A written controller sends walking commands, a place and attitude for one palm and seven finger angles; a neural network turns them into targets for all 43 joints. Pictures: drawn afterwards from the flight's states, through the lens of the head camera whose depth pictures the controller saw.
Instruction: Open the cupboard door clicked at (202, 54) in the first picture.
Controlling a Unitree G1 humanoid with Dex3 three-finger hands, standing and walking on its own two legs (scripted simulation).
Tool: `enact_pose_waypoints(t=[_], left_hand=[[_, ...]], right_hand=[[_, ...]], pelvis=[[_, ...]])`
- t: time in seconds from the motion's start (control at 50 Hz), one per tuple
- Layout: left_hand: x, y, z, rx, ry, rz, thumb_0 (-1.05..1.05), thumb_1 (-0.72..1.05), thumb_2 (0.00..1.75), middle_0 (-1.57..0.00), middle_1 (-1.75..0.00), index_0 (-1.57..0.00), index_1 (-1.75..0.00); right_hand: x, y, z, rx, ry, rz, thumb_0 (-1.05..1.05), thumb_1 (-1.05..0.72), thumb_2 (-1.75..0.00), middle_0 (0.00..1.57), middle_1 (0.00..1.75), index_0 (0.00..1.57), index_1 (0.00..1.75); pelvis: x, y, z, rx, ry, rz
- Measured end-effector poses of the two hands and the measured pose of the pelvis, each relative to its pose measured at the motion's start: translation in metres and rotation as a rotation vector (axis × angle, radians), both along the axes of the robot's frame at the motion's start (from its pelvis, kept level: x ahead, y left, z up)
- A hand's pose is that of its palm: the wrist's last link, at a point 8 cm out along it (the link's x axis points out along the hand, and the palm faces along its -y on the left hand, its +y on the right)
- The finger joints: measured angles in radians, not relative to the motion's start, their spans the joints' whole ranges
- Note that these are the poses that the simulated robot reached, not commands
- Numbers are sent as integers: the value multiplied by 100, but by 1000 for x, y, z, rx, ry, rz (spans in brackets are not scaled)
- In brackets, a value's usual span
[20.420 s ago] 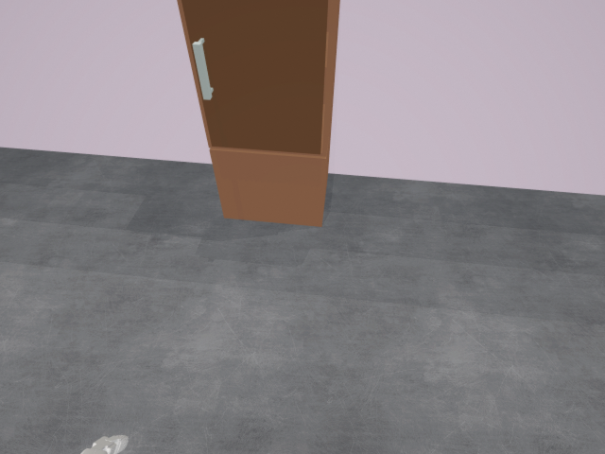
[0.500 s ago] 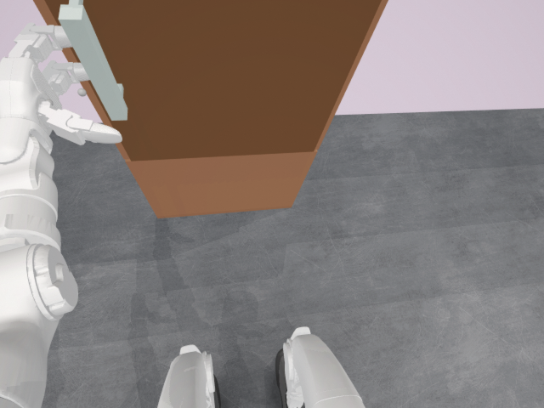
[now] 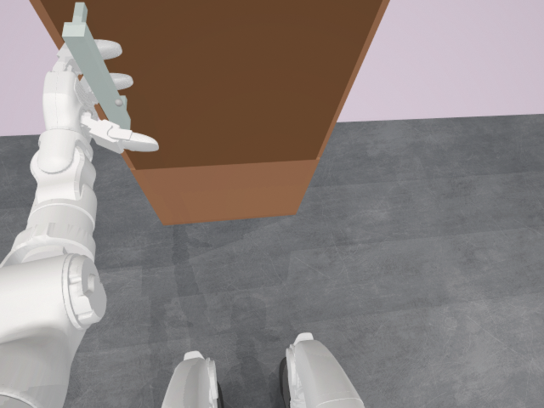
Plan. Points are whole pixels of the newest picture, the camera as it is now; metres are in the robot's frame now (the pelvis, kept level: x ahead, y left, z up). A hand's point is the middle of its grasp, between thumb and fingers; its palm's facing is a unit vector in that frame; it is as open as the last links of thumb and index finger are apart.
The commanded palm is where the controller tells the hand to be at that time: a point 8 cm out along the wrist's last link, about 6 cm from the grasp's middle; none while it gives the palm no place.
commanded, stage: slide the fingers in behind the handle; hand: left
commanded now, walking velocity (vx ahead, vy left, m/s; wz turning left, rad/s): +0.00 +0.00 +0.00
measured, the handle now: (104, 74) +0.58 +0.19 +0.06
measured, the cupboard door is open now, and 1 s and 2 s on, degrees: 0 0 17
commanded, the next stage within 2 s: close the thumb around the handle in 0.52 s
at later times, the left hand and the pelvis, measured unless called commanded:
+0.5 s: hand (119, 104) +0.53 +0.16 +0.06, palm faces +0.01 -1.00 -0.02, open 14.0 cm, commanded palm +0.50 +0.20 +0.06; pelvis +0.00 +0.00 +0.00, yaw +0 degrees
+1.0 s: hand (117, 104) +0.53 +0.17 +0.06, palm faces +0.00 -1.00 -0.01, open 9.9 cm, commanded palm +0.51 +0.20 +0.06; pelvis -0.01 +0.01 +0.00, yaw +0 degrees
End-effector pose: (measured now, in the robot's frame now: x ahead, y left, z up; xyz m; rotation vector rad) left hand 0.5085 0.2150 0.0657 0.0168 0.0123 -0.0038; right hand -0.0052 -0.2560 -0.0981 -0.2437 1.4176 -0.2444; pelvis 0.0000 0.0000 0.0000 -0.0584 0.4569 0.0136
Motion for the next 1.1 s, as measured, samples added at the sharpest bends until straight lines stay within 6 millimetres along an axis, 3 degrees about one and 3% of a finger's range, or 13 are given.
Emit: enact_pose_waypoints(t=[0.44, 0.72, 0.86, 1.1], left_hand=[[-2, -1, -1, 3, 12, 14, -1, -50, 30, -29, -120, -28, -120], [-5, 1, -2, -6, 13, 8, -1, -47, 32, -30, -120, -30, -121], [-1, 4, -4, -3, 14, 9, -1, -25, 41, -32, -122, -32, -123], [4, 1, -6, -7, 9, -2, 0, 37, 68, -36, -129, -36, -130]], right_hand=[[-4, -9, -2, -8, 5, 9, 0, -91, -90, 20, 30, 20, 30], [-4, -1, -1, -4, -5, 4, 0, -91, -90, 20, 30, 20, 30], [-6, 3, -2, -8, -5, 6, 0, -91, -90, 20, 30, 21, 30], [-11, 6, -2, -9, 26, -1, 0, -91, -90, 20, 30, 21, 30]], pelvis=[[-5, -6, -2, 5, 0, 5], [-5, 0, -1, 1, -4, 1], [-6, 3, -3, -2, 1, 2], [-4, 7, -4, -6, 12, 1]])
